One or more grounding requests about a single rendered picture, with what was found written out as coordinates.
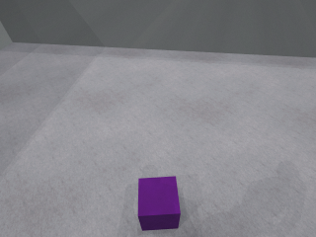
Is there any carton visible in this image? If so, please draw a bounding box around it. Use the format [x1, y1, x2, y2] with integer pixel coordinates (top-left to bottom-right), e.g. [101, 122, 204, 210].
[137, 176, 181, 231]

